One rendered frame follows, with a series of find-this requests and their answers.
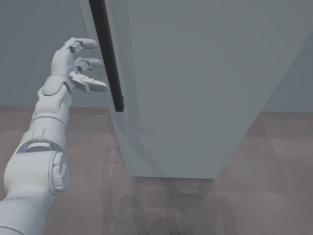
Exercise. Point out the left robot upper arm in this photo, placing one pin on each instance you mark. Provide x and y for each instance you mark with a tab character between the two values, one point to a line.
33	180

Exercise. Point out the left robot hand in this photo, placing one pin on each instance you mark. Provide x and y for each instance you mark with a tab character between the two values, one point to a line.
64	65

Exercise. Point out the handle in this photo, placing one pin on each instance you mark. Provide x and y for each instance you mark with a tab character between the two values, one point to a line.
101	22

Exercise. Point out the fridge door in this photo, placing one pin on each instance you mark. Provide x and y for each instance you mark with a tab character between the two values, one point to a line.
194	75

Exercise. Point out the left robot forearm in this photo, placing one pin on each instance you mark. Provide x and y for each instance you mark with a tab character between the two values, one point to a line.
48	125

